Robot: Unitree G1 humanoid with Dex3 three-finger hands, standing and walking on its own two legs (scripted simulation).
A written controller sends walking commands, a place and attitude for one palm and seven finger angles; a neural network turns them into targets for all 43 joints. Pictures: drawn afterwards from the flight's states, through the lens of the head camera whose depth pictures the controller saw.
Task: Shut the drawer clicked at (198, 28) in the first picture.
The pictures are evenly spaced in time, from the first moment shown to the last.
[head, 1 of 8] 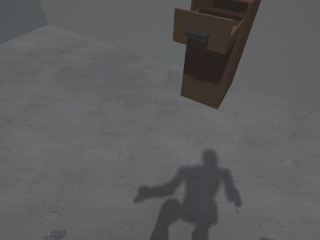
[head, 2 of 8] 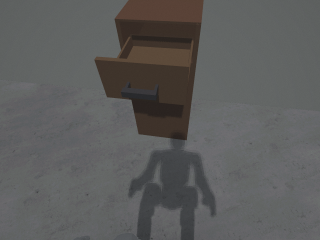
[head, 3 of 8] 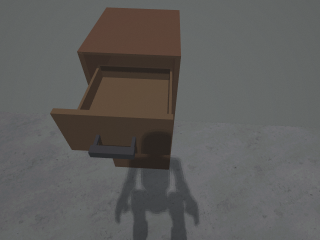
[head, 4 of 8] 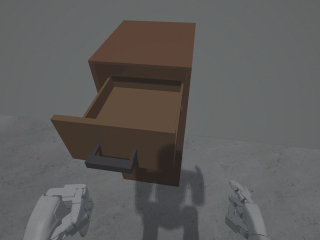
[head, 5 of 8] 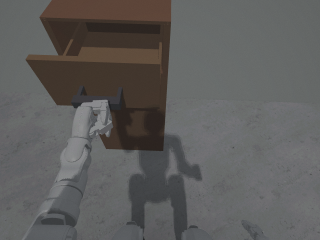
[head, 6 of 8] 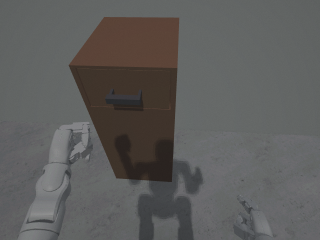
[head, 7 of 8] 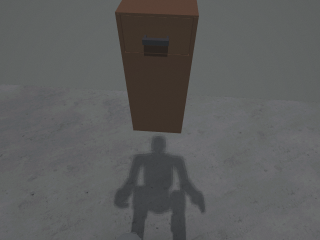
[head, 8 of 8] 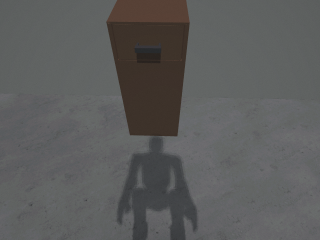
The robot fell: no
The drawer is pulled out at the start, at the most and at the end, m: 0.30 0.30 0.00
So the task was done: yes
